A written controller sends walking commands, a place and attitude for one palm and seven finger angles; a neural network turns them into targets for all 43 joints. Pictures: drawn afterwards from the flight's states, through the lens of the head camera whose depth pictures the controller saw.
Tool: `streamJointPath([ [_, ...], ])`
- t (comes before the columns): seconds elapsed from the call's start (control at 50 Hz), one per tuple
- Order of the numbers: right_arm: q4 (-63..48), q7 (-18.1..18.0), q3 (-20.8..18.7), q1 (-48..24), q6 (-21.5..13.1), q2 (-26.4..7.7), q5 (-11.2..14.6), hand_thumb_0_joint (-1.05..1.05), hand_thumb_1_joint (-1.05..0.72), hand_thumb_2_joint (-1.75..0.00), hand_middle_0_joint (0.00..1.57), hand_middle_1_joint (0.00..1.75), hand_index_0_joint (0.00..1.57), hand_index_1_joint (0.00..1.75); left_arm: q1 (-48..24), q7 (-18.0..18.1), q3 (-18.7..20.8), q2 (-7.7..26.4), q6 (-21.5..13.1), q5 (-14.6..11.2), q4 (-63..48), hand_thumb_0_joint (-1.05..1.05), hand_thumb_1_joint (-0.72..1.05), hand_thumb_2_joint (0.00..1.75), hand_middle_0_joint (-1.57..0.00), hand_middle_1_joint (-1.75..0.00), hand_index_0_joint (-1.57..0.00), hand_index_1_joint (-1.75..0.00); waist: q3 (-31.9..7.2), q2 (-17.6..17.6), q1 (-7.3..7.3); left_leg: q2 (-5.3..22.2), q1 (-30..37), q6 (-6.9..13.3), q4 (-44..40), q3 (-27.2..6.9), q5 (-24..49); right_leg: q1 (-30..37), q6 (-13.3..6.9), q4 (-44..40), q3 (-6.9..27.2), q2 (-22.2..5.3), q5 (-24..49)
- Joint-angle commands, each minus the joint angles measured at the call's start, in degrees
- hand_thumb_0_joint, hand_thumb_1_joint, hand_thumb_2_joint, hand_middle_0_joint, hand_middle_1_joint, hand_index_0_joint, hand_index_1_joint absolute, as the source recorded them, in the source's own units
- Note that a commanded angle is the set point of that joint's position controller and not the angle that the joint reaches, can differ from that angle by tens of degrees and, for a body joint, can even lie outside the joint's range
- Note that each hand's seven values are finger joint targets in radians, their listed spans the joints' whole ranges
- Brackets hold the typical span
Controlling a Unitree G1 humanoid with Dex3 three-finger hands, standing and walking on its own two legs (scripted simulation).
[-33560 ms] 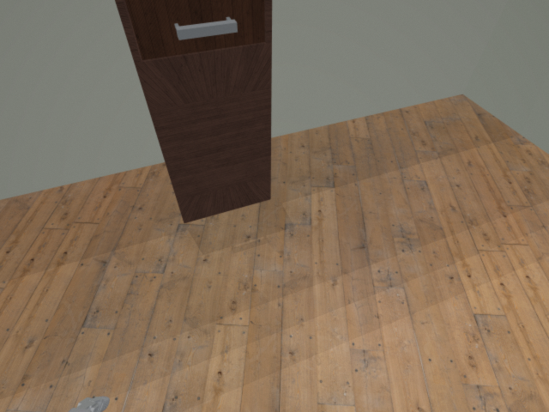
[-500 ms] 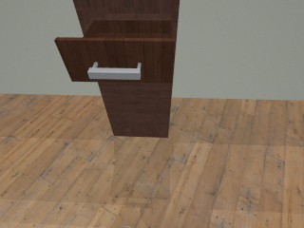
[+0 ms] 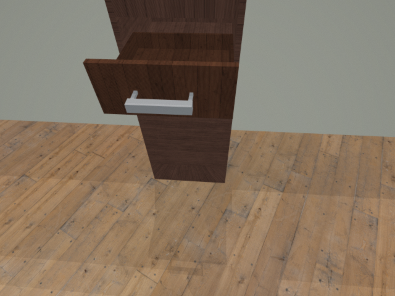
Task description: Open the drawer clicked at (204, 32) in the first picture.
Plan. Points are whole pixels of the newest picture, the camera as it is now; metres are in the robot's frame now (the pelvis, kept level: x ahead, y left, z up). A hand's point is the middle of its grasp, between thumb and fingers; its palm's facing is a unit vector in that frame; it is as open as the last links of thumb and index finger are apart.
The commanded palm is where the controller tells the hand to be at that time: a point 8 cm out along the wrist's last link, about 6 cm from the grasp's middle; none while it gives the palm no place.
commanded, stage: let the arm hang, fingers relaxed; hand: left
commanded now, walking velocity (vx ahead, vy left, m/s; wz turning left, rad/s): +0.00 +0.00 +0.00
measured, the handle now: (161, 100) +0.56 +0.13 +0.09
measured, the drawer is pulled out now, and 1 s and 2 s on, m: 0.28 0.28 0.28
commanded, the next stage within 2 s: look to check the result in 0.32 s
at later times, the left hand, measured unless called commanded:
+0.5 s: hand out of the picture +0.02 +0.17 -0.17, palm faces +0.02 -0.98 -0.21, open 7.3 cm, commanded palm none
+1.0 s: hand out of the picture +0.03 +0.16 -0.17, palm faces +0.03 -0.98 -0.20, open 7.4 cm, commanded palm none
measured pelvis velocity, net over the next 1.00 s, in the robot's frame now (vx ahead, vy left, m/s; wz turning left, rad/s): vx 0.02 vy -0.01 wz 0.00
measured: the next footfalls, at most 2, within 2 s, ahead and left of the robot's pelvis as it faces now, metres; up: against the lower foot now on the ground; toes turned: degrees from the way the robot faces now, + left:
none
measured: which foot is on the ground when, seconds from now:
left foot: down 0.00-1.00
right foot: down 0.00-1.00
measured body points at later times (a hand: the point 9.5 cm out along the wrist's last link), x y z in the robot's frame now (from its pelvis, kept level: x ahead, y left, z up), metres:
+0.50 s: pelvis +0.01 -0.01 +0.00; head +0.03 -0.02 +0.45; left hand +0.02 +0.22 -0.16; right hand +0.00 -0.22 -0.17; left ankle +0.04 +0.12 -0.74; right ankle +0.01 -0.11 -0.74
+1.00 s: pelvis +0.02 -0.01 +0.00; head +0.04 -0.02 +0.45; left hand +0.03 +0.21 -0.16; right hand +0.02 -0.23 -0.16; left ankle +0.04 +0.12 -0.74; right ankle +0.01 -0.11 -0.74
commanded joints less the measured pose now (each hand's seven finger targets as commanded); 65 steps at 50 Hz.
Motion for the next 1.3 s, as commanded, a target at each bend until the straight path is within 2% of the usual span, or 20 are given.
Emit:
streamJointPath([
  [0.0, -0.7, -0.4, -1.1, 4.2, -0.7, -4.8, 0.0, 0.0, -0.9, -0.9, 0.2, 0.3, 0.2, 0.3, 3.1, 0.2, 1.2, 6.6, -0.7, 0.1, -1.5, 0.0, 0.9, 0.9, -0.2, -0.3, -0.2, -0.3, 2.2, -1.9, -0.52, 4.8, 0.2, 1.3, -4.9, -4.5, -3.6, -5.2, -1.5, -6.7, 5.1, -5.2, -4.1],
  [0.06, -0.6, -0.4, -1.0, 4.2, -0.7, -4.3, -0.1, 0.0, -0.9, -0.9, 0.2, 0.3, 0.2, 0.3, 2.4, 0.3, 1.4, 6.4, -0.8, 0.1, -1.8, 0.0, 0.9, 0.9, -0.2, -0.3, -0.2, -0.3, 2.5, -1.9, -0.6, 4.9, 0.2, 1.2, -4.5, -4.3, -1.8, -5.0, -1.5, -6.7, 5.1, -5.3, -2.9],
  [0.1, -0.6, -0.5, -1.0, 4.0, -0.9, -4.3, -0.1, 0.0, -0.9, -0.9, 0.2, 0.3, 0.2, 0.3, 2.0, 0.3, 1.4, 6.4, -0.9, 0.0, -1.7, 0.0, 0.9, 0.9, -0.2, -0.3, -0.2, -0.3, 2.6, -0.5, -0.43, 4.9, 0.0, 1.2, -4.5, -4.2, -1.0, -4.4, -1.5, -6.5, 5.1, -5.3, -1.7],
  [0.14, -0.8, -0.5, -1.1, 3.9, -0.9, -4.3, 0.0, 0.0, -0.9, -0.9, 0.2, 0.3, 0.2, 0.3, 2.3, 0.3, 1.4, 6.5, -1.0, 0.0, -1.9, 0.0, 0.9, 0.9, -0.2, -0.3, -0.2, -0.3, 1.7, -1.4, -0.35, 4.9, 0.2, 1.2, -3.8, -4.1, 0.0, -3.4, -1.5, -6.8, 5.2, -5.3, -0.9],
  [0.2, -0.8, -0.6, -1.1, 3.6, -1.0, -4.4, -0.1, 0.0, -0.9, -0.9, 0.2, 0.3, 0.2, 0.3, 1.8, 0.2, 1.4, 6.4, -0.9, -0.1, -2.1, 0.0, 0.9, 0.9, -0.2, -0.3, -0.2, -0.3, 1.7, 0.5, -0.38, 5.0, 0.6, 1.1, -3.8, -4.1, 0.3, -3.5, -1.6, -6.7, 5.2, -5.4, -0.3],
  [0.24, -0.8, -0.6, -1.2, 3.7, -0.9, -4.5, 0.0, 0.0, -0.9, -0.9, 0.2, 0.3, 0.2, 0.3, 1.8, 0.2, 1.4, 6.7, -0.9, -0.1, -2.3, 0.0, 0.9, 0.9, -0.2, -0.3, -0.2, -0.3, 1.9, -1.5, -0.42, 5.1, 0.6, 1.1, -3.6, -4.1, 0.5, -3.4, -1.6, -7.0, 5.2, -5.3, -0.3],
  [0.38, -0.7, -0.6, -1.3, 3.6, -0.8, -4.7, 0.0, 0.0, -0.9, -0.9, 0.2, 0.3, 0.2, 0.3, 1.3, 0.2, 1.5, 6.9, -0.9, -0.1, -2.6, 0.0, 0.9, 0.9, -0.2, -0.3, -0.2, -0.3, 1.5, -0.6, -0.54, 5.2, 1.2, 1.0, -3.6, -3.9, 0.4, -3.2, -1.6, -6.9, 5.4, -5.1, -0.1],
  [0.42, -0.9, -0.7, -1.4, 3.5, -0.9, -4.9, 0.1, 0.0, -0.9, -0.9, 0.2, 0.3, 0.2, 0.3, 1.9, 0.3, 1.5, 6.8, -1.0, -0.1, -2.7, 0.0, 0.9, 0.9, -0.2, -0.3, -0.2, -0.3, 0.7, -2.5, -0.37, 5.3, 1.9, 1.2, -3.3, -3.9, 1.0, -2.8, -1.6, -7.1, 5.4, -4.9, 0.2],
  [0.48, -0.7, -0.7, -1.3, 3.6, -0.9, -4.7, 0.0, 0.0, -0.9, -0.9, 0.2, 0.3, 0.2, 0.3, 1.6, 0.3, 1.5, 6.8, -0.9, -0.1, -2.7, 0.0, 0.9, 0.9, -0.2, -0.3, -0.2, -0.3, 0.8, -1.2, -0.56, 5.2, 1.7, 1.1, -3.2, -3.9, 1.4, -2.8, -1.6, -6.9, 5.6, -5.2, 0.8],
  [0.52, -0.9, -0.7, -1.3, 3.4, -0.9, -4.9, 0.2, 0.0, -0.9, -0.9, 0.2, 0.3, 0.2, 0.3, 2.0, 0.3, 1.5, 6.7, -1.1, -0.1, -2.7, 0.0, 0.9, 0.9, -0.2, -0.3, -0.2, -0.3, -0.1, -2.3, -0.42, 5.4, 2.6, 1.2, -2.9, -3.7, 2.6, -2.3, -1.6, -6.8, 5.4, -5.0, 2.3],
  [0.58, -0.7, -0.8, -1.4, 3.1, -0.9, -4.8, 0.1, 0.0, -0.9, -0.9, 0.2, 0.3, 0.2, 0.3, 1.8, 0.3, 1.5, 6.7, -1.0, -0.1, -2.4, 0.0, 0.9, 0.9, -0.2, -0.3, -0.2, -0.3, -0.3, -1.4, -0.56, 5.4, 2.8, 1.0, -2.8, -3.6, 3.3, -2.0, -1.5, -6.5, 5.2, -5.4, 3.8],
  [0.66, -0.6, -0.8, -1.2, 2.8, -0.9, -4.8, 0.1, 0.0, -0.9, -0.9, 0.2, 0.3, 0.2, 0.3, 1.6, 0.4, 1.5, 6.7, -1.0, -0.1, -2.1, 0.0, 0.9, 0.9, -0.2, -0.3, -0.2, -0.3, 0.7, -0.4, -0.57, 5.5, 2.7, 1.0, -3.3, -3.8, 3.3, -2.2, -1.5, -6.6, 5.0, -5.3, 3.7],
  [0.72, -0.7, -0.8, -1.3, 2.5, -0.8, -5.0, 0.2, 0.0, -0.9, -0.9, 0.2, 0.3, 0.2, 0.3, 1.7, 0.3, 1.6, 6.7, -1.1, -0.1, -2.1, 0.0, 0.9, 0.9, -0.2, -0.3, -0.2, -0.3, 0.7, -2.2, -0.43, 5.4, 3.0, 1.0, -3.3, -3.6, 2.9, -2.2, -1.4, -7.4, 5.0, -5.3, 2.7],
  [0.84, -0.5, -0.7, -1.1, 2.1, -0.9, -5.3, 0.0, 0.0, -0.9, -0.9, 0.2, 0.3, 0.2, 0.3, 1.3, 0.3, 1.5, 6.8, -1.1, -0.1, -2.0, 0.0, 0.9, 0.9, -0.2, -0.3, -0.2, -0.3, 1.0, -0.8, -0.44, 5.4, 2.8, 1.0, -3.8, -4.0, 2.9, -2.0, -1.4, -7.4, 5.0, -5.4, 2.4],
  [0.94, -0.6, -0.8, -1.2, 1.9, -1.0, -5.6, 0.1, 0.0, -0.9, -0.9, 0.2, 0.3, 0.2, 0.3, 1.0, 0.3, 1.5, 7.0, -1.2, -0.1, -2.0, 0.0, 0.9, 0.9, -0.2, -0.3, -0.2, -0.3, -0.1, -1.9, -0.54, 5.6, 3.7, 1.0, -3.6, -3.9, 4.3, -1.2, -1.3, -7.3, 4.7, -5.6, 4.5],
  [1.06, -0.5, -0.8, -1.1, 1.8, -1.0, -5.6, 0.0, 0.0, -0.9, -0.9, 0.2, 0.3, 0.2, 0.3, 1.1, 0.3, 1.5, 7.1, -1.2, -0.1, -2.0, 0.0, 0.9, 0.9, -0.2, -0.3, -0.2, -0.3, 0.3, -1.2, -0.5, 5.5, 3.7, 0.8, -3.7, -3.8, 4.2, -1.1, -1.4, -7.6, 4.9, -5.7, 4.7],
  [1.12, -0.6, -0.8, -1.2, 1.6, -1.0, -5.9, 0.2, 0.0, -0.9, -0.9, 0.2, 0.3, 0.2, 0.3, 1.3, 0.3, 1.5, 7.3, -1.4, -0.1, -2.3, 0.0, 0.9, 0.9, -0.2, -0.3, -0.2, -0.3, 0.0, -2.7, -0.25, 5.6, 4.0, 0.9, -3.6, -3.7, 4.5, -0.8, -1.3, -7.8, 4.9, -5.4, 5.1],
  [1.16, -0.4, -0.8, -1.2, 1.5, -1.0, -5.7, 0.0, 0.0, -0.9, -0.9, 0.2, 0.3, 0.2, 0.3, 1.0, 0.3, 1.4, 7.3, -1.2, -0.1, -2.3, 0.0, 0.9, 0.9, -0.2, -0.3, -0.2, -0.3, 0.6, -1.2, -0.42, 5.5, 3.7, 0.8, -3.7, -3.6, 4.2, -1.1, -1.3, -7.7, 4.9, -5.6, 4.8],
  [1.22, -0.6, -0.8, -1.2, 1.4, -1.0, -5.8, 0.2, 0.0, -0.9, -0.9, 0.2, 0.3, 0.2, 0.3, 1.5, 0.3, 1.4, 7.5, -1.4, -0.1, -2.4, 0.0, 0.9, 0.9, -0.2, -0.3, -0.2, -0.3, 0.4, -2.2, -0.22, 5.6, 4.0, 0.9, -3.7, -3.6, 4.2, -1.0, -1.4, -7.9, 5.1, -5.4, 5.0],
  [1.28, -0.5, -0.8, -1.3, 1.7, -1.0, -5.9, 0.1, 0.0, -0.9, -0.9, 0.2, 0.3, 0.2, 0.3, 1.0, 0.3, 1.5, 7.5, -1.3, -0.2, -2.5, 0.0, 0.9, 0.9, -0.2, -0.3, -0.2, -0.3, -0.1, -1.3, -0.45, 5.6, 3.7, 0.8, -3.6, -3.8, 4.7, -0.5, -1.4, -7.5, 5.0, -5.6, 5.8],
])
